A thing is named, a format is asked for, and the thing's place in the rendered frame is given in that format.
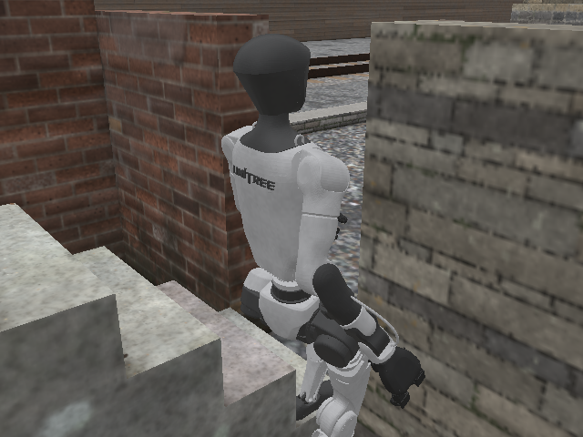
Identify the stairs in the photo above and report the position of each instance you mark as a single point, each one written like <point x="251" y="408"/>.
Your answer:
<point x="90" y="348"/>

